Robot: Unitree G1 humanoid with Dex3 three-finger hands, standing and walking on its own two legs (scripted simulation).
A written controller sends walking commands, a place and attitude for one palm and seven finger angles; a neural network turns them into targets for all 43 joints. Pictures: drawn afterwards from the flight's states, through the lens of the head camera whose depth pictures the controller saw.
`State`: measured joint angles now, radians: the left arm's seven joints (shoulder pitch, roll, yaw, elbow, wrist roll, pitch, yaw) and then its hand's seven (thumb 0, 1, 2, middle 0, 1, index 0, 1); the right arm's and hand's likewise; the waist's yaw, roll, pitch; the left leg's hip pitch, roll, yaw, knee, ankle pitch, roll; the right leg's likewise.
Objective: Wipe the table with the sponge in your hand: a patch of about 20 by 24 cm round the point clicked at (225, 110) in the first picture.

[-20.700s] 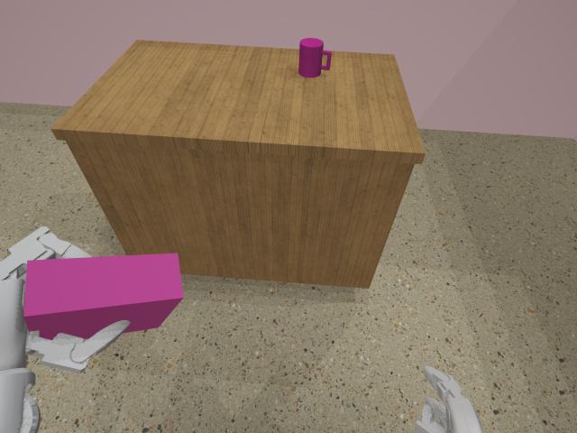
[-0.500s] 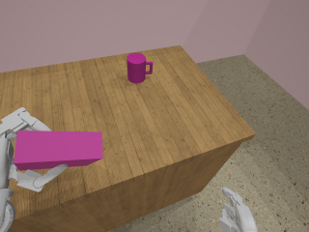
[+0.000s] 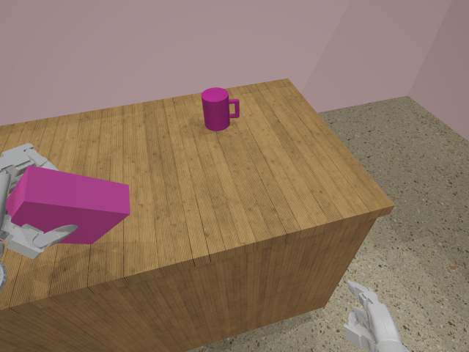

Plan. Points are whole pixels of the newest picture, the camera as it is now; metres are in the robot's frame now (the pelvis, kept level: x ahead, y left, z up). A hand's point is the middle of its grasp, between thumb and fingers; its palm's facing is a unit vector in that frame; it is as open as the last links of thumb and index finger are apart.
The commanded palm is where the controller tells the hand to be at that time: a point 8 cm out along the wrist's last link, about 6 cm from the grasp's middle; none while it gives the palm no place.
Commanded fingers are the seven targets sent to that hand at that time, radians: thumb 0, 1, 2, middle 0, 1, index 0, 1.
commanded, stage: turn the palm down, sponge in hand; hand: left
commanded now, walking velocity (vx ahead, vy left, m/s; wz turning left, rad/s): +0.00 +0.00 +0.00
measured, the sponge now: (81, 213) +0.26 +0.27 +0.14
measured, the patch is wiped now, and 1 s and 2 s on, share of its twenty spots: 0.00 0.00 0.00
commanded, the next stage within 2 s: move the sponge above the wiping area in 1.70 s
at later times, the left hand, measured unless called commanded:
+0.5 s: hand (64, 211) +0.24 +0.27 +0.17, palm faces +0.22 -0.38 -0.90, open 9.5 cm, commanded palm +0.20 +0.28 +0.22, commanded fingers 0.00 0.10 1.30 -1.20 -1.60 -1.20 -1.60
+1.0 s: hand (44, 204) +0.24 +0.29 +0.18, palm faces +0.16 -0.17 -0.97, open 9.5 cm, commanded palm +0.20 +0.29 +0.24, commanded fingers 0.00 0.10 1.30 -1.20 -1.60 -1.20 -1.60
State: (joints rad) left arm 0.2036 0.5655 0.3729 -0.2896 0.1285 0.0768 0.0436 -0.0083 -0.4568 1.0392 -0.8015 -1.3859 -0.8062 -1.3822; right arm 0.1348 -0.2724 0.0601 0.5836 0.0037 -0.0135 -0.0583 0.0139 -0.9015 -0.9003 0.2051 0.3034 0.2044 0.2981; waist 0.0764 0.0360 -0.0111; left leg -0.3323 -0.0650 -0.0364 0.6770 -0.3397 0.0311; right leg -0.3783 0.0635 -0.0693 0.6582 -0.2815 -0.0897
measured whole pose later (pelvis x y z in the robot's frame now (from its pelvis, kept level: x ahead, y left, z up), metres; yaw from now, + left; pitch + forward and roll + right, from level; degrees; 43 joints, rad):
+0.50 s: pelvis +0.01 -0.02 -0.01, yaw -1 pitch +1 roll +1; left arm 0.31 0.68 0.33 -0.35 0.29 0.16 -0.01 -0.01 -0.46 1.04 -0.80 -1.39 -0.80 -1.39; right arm 0.16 -0.32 0.00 0.59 0.04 0.04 -0.10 0.02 -0.90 -0.90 0.20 0.30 0.20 0.30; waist 0.07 0.08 -0.02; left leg -0.37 -0.04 -0.03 0.73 -0.38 -0.01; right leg -0.43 0.09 -0.07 0.73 -0.32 -0.12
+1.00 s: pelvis +0.01 +0.01 +0.02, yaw -1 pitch -3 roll +1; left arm 0.16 0.63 0.08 -0.38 0.66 0.39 -0.07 -0.01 -0.46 1.04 -0.80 -1.39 -0.81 -1.39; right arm 0.03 -0.27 0.09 0.60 0.05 0.04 -0.08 0.01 -0.90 -0.90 0.20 0.30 0.20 0.30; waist 0.12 0.10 0.00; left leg -0.18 -0.07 -0.02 0.51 -0.27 0.05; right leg -0.24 0.06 -0.03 0.51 -0.22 -0.07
